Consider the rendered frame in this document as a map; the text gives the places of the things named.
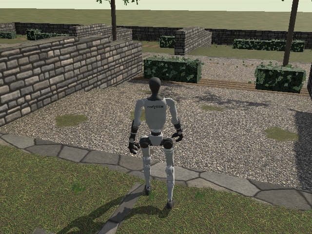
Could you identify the robot left upper arm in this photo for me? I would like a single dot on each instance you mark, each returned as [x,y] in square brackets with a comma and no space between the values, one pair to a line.
[138,110]

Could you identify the left robot foot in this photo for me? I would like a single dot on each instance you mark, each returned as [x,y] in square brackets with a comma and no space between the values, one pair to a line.
[147,189]

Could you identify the robot right upper arm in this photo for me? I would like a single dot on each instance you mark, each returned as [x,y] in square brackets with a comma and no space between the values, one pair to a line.
[170,102]

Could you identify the robot right forearm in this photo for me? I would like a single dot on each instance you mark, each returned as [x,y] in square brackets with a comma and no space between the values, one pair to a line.
[178,127]

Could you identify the robot right hand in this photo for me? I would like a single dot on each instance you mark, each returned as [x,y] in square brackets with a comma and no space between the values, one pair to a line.
[180,136]

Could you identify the humanoid robot head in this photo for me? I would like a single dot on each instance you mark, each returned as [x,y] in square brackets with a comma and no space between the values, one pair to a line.
[154,84]

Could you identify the robot left hand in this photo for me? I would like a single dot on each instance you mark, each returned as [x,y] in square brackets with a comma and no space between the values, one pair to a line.
[131,147]

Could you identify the robot left forearm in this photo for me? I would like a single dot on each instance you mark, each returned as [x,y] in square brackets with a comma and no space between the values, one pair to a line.
[133,133]

